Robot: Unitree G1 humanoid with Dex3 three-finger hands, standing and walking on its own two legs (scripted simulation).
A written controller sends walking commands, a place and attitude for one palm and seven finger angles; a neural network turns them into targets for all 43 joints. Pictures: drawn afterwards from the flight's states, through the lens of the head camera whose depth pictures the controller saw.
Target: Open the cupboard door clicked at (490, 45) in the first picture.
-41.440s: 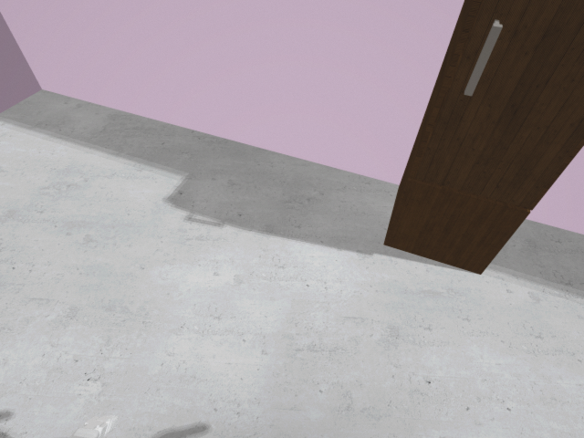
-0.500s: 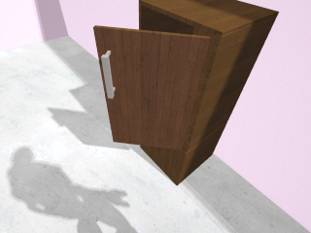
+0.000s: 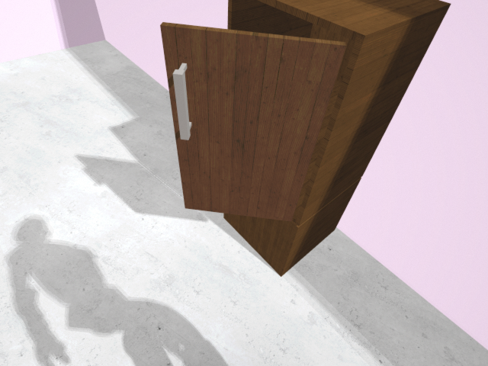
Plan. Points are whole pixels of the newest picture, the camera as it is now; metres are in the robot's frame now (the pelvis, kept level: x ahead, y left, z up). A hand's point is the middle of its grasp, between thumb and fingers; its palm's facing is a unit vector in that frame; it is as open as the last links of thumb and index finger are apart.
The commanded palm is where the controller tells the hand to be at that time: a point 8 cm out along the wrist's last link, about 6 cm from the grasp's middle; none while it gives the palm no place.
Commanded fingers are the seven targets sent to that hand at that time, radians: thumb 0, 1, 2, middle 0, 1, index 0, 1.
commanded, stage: shuffle to correct the standing spot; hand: left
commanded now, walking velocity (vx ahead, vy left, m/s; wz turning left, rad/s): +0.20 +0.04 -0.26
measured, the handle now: (184, 103) +0.63 +0.18 +0.09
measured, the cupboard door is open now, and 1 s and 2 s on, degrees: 43 43 43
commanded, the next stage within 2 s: come to a stop and stand still in 0.50 s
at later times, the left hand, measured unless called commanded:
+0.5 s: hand out of the picture +0.09 +0.17 -0.16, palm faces +0.00 -0.98 -0.21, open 7.3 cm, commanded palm none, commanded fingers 0.00 0.90 0.90 -0.20 -0.30 -0.20 -0.30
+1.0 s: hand out of the picture +0.14 +0.24 -0.18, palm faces -0.08 -0.98 -0.20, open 7.4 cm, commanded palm none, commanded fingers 0.00 0.90 0.90 -0.20 -0.30 -0.20 -0.30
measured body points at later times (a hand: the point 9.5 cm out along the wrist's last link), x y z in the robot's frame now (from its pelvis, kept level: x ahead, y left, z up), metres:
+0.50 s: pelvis +0.05 +0.00 +0.01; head +0.04 -0.01 +0.46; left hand +0.09 +0.22 -0.14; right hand -0.01 -0.21 -0.16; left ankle +0.06 +0.08 -0.70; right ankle +0.03 -0.12 -0.73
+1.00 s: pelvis +0.09 +0.05 +0.00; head +0.15 +0.07 +0.45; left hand +0.15 +0.29 -0.17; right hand +0.18 -0.18 -0.14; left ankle +0.19 +0.14 -0.73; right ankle +0.05 -0.08 -0.67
